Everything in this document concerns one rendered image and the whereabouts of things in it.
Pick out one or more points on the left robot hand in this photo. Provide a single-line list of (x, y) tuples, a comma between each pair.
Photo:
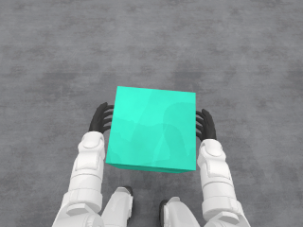
[(98, 120)]

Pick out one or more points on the left robot shin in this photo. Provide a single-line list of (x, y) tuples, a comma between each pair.
[(122, 189)]

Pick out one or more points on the robot right forearm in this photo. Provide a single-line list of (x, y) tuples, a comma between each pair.
[(220, 200)]

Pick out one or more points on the right robot hand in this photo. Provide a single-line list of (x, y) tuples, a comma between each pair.
[(208, 127)]

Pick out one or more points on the robot left forearm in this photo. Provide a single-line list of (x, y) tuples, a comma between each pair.
[(84, 191)]

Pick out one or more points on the robot left thigh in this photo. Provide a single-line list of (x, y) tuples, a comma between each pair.
[(118, 210)]

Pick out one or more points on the robot left upper arm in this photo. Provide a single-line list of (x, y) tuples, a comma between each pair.
[(90, 219)]

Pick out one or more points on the carton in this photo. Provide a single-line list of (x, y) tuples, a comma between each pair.
[(153, 130)]

